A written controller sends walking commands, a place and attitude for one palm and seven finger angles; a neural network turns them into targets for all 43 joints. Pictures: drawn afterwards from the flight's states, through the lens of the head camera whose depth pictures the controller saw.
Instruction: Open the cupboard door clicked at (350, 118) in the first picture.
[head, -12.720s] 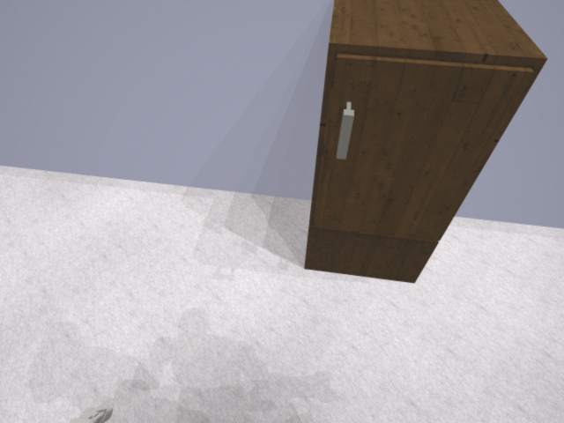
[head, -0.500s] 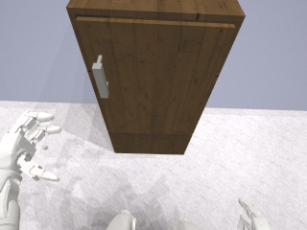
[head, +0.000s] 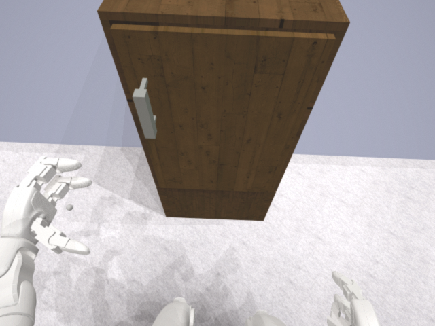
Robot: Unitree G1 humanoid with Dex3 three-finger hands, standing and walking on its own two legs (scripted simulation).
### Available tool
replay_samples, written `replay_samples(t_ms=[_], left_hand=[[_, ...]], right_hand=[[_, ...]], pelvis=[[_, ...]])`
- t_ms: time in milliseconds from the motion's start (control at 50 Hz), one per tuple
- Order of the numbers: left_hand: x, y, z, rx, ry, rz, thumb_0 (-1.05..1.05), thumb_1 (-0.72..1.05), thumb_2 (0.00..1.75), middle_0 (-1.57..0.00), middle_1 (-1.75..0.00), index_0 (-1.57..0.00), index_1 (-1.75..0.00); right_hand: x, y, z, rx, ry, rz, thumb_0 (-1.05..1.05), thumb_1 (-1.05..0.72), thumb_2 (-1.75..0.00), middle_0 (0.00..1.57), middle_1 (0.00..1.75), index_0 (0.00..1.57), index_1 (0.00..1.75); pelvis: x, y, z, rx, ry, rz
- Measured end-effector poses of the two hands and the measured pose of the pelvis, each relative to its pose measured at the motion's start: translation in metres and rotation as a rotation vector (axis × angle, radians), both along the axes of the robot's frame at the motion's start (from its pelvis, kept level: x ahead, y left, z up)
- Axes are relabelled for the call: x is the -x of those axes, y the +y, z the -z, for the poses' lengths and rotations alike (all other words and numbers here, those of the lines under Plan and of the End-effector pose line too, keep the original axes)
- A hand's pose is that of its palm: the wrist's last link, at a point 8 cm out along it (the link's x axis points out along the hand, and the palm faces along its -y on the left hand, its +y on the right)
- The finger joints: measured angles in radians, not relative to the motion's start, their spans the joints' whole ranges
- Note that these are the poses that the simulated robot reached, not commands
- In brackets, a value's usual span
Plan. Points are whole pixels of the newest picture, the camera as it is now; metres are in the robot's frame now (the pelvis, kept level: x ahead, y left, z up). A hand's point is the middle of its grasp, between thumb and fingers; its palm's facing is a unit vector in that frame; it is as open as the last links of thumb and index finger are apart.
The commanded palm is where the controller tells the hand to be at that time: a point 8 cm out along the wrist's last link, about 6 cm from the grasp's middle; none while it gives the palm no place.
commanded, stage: move the hooked fingers beside the handle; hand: left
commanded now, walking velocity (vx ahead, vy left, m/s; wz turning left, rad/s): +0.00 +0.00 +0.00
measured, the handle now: (147, 108) +0.56 +0.20 +0.04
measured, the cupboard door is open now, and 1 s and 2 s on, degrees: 0 0 0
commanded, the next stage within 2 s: none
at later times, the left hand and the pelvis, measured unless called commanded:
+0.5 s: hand (85, 170) +0.37 +0.27 +0.05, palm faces +0.02 -1.00 -0.01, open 14.0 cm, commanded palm +0.35 +0.32 +0.05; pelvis +0.00 +0.00 -0.01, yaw -1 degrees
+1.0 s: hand (102, 141) +0.44 +0.26 +0.05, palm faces +0.02 -1.00 -0.02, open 14.0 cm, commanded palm +0.42 +0.31 +0.05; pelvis +0.00 +0.01 -0.02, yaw -2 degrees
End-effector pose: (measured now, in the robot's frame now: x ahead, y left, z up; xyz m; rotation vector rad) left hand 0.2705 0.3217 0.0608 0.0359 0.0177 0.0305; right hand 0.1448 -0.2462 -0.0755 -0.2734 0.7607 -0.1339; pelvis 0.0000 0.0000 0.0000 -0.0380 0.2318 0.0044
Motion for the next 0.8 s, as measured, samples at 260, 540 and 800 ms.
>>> replay_samples(t_ms=[260, 540, 800], left_hand=[[-0.048, -0.003, 0.001, 0.01, 0.001, 0.022, -0.01, -0.5, 0.3, -0.3, -1.2, -0.3, -1.2], [-0.084, 0.002, 0.01, 0.024, 0.011, 0.008, -0.01, -0.5, 0.3, -0.3, -1.2, -0.3, -1.2], [-0.126, -0.006, 0.008, 0.026, 0.001, 0.031, -0.01, -0.5, 0.3, -0.3, -1.2, -0.3, -1.2]], right_hand=[[0.018, -0.008, 0.009, 0.02, 0.069, 0.037, 0.01, -0.9, -0.9, 0.2, 0.3, 0.2, 0.3], [0.053, -0.015, 0.021, 0.035, 0.209, 0.097, 0.01, -0.9, -0.9, 0.2, 0.3, 0.2, 0.3], [0.074, -0.011, 0.027, 0.036, 0.293, 0.138, 0.01, -0.9, -0.9, 0.2, 0.3, 0.2, 0.3]], pelvis=[[0.001, -0.001, 0.004, 0.001, 0.024, 0.007], [-0.001, 0.003, 0.008, 0.001, 0.058, 0.021], [-0.002, 0.009, 0.011, 0.008, 0.092, 0.03]])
